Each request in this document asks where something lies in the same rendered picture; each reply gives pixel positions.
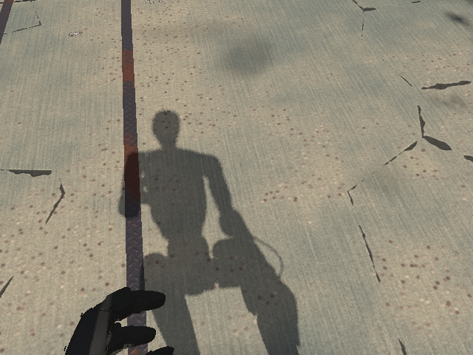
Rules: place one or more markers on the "left robot hand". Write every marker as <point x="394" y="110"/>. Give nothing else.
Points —
<point x="98" y="334"/>

